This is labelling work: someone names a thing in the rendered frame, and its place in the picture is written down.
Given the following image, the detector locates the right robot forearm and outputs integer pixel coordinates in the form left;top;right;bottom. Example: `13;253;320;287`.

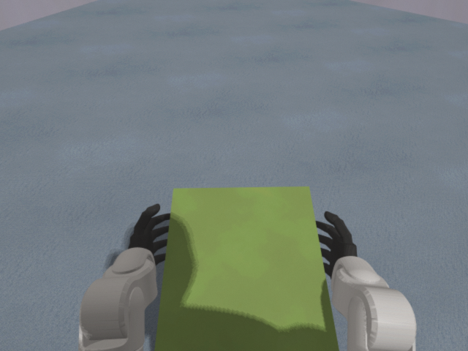
331;256;417;351

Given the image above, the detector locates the left robot hand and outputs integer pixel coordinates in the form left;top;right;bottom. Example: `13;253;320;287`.
128;204;170;265

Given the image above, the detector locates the carton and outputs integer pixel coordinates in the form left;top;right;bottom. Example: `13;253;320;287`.
154;186;339;351

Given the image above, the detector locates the left robot forearm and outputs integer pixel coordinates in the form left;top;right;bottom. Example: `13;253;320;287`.
78;247;158;351

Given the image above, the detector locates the right robot hand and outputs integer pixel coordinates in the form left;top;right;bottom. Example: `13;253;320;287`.
316;211;357;278

